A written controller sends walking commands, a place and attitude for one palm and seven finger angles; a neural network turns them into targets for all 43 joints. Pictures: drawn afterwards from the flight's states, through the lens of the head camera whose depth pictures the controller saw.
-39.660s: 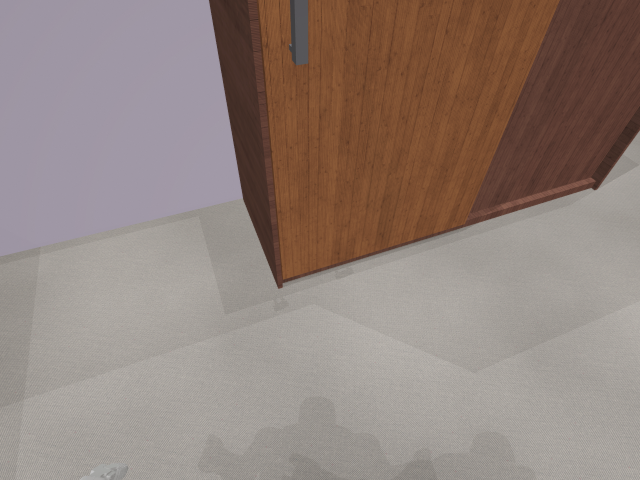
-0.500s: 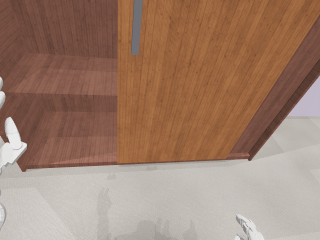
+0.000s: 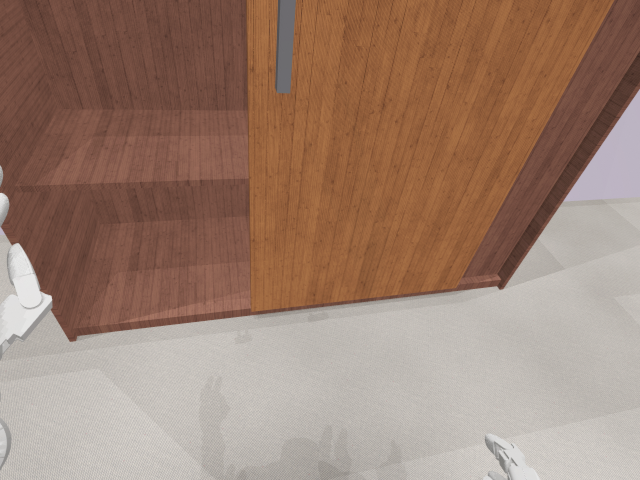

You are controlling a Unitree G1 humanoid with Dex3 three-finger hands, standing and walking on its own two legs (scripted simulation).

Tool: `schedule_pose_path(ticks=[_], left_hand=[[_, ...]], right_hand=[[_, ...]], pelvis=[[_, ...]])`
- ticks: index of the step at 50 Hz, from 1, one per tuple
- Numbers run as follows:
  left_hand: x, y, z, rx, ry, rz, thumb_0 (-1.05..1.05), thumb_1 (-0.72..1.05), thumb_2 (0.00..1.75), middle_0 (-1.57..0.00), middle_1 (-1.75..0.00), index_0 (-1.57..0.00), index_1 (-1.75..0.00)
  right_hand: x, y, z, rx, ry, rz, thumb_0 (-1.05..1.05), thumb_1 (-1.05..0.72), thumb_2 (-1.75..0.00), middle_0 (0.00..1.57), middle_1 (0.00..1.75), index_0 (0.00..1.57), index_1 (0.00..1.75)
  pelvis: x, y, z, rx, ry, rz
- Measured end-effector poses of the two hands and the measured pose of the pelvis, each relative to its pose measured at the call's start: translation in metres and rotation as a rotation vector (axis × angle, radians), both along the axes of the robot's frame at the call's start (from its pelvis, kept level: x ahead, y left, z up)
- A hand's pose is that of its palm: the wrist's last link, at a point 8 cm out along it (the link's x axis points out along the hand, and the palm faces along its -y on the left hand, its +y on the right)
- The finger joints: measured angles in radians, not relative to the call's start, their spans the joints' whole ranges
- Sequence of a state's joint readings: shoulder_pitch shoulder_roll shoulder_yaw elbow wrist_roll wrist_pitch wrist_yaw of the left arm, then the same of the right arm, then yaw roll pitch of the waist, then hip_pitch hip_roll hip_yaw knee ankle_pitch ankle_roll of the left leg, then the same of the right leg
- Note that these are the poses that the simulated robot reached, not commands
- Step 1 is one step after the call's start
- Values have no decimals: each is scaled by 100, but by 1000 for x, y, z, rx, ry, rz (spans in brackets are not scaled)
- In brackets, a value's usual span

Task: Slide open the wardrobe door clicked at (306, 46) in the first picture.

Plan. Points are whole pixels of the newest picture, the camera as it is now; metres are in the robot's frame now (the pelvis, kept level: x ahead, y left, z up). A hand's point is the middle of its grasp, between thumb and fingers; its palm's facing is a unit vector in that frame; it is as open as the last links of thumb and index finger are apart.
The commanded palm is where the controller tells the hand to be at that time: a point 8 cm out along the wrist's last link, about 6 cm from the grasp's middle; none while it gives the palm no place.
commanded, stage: stop stepping back and stand still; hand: left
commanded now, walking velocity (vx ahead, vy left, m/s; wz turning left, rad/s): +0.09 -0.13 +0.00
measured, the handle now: (284, 4) +0.83 +0.12 +0.30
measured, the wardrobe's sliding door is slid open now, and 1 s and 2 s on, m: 0.57 0.57 0.57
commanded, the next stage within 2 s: let the arm hang, fingers relaxed in 0.18 s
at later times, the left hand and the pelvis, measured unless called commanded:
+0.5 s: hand out of the picture +0.12 +0.23 -0.11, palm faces +0.04 -0.97 -0.26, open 7.4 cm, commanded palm none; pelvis +0.00 +0.04 +0.01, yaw +4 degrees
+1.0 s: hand out of the picture -0.01 +0.25 -0.13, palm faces +0.03 -0.97 -0.23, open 7.3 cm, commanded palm none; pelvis +0.00 +0.05 +0.04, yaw +3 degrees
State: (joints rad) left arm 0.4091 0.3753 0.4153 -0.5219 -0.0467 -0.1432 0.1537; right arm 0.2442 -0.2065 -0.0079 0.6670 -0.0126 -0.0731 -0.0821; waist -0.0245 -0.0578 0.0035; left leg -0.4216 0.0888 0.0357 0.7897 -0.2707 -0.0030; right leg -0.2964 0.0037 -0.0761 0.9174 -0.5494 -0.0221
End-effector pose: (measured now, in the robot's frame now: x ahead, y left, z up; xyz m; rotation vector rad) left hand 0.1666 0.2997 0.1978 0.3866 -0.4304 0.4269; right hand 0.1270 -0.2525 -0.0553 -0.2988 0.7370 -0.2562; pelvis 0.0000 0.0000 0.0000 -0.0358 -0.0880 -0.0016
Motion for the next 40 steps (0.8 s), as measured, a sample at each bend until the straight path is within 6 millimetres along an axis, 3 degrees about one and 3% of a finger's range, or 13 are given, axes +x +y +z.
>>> schedule_pose_path(ticks=[8, 14, 15, 17, 20, 23, 26, 27, 33, 37, 40], left_hand=[[-24, -3, 37, 197, 105, 13, 2, 89, 90, -21, -30, -21, -30], [-29, 16, 26, 122, 167, 109, 1, 89, 90, -21, -30, -21, -30], [-24, 21, 15, 105, 201, 122, 1, 89, 90, -21, -30, -21, -30], [-8, 33, -32, 9, 372, 128, 0, 89, 90, -21, -30, -21, -30], [3, 36, -137, -162, 747, 101, 0, 90, 90, -20, -30, -20, -30], [-26, 10, -237, -311, 1156, 53, 0, 91, 90, -19, -30, -19, -30], [-81, -33, -296, -447, 1478, -2, 1, 91, 90, -20, -30, -20, -30], [-100, -45, -306, -496, 1547, -7, 1, 92, 90, -20, -30, -20, -30], [-167, -32, -311, -563, 1694, 117, -3, 101, 89, -21, -30, -21, -30], [-196, -22, -306, -552, 1791, 157, -2, 98, 90, -21, -30, -21, -30], [-205, -16, -302, -543, 1825, 175, -1, 95, 90, -20, -30, -20, -30]], right_hand=[[-1, 46, -1, 163, 18, 89, 2, -90, -90, 20, 30, 20, 30], [9, 50, -9, 162, 73, 121, 2, -90, -90, 21, 30, 20, 30], [12, 49, -10, 164, 79, 134, 2, -90, -90, 21, 30, 20, 30], [17, 48, -19, 164, 123, 161, 2, -90, -90, 21, 30, 20, 30], [24, 45, -38, 134, 174, 185, 1, -90, -90, 21, 30, 20, 30], [18, 45, -46, 111, 224, 166, 1, -90, -90, 20, 30, 20, 30], [1, 43, -45, 100, 290, 140, 1, -91, -90, 20, 30, 20, 30], [-6, 42, -44, 98, 323, 128, 1, -91, -90, 20, 30, 20, 30], [-55, 44, -43, 104, 524, 75, 1, -91, -90, 20, 30, 20, 29], [-80, 49, -46, 131, 591, 30, 1, -91, -90, 20, 30, 20, 29], [-94, 54, -49, 150, 622, 7, 1, -91, -90, 20, 30, 20, 29]], pelvis=[[-6, -1, 19, 4, 60, 8], [1, 9, 27, 28, 67, 14], [3, 11, 28, 30, 74, 29], [4, 18, 25, 31, 85, 69], [3, 31, 11, 13, 97, 98], [-1, 36, 7, 32, 97, 80], [-4, 35, 12, 30, 94, 69], [-4, 34, 15, 27, 94, 68], [-3, 30, 29, 18, 98, 78], [-2, 34, 34, 15, 90, 71], [-2, 39, 36, 16, 84, 66]])
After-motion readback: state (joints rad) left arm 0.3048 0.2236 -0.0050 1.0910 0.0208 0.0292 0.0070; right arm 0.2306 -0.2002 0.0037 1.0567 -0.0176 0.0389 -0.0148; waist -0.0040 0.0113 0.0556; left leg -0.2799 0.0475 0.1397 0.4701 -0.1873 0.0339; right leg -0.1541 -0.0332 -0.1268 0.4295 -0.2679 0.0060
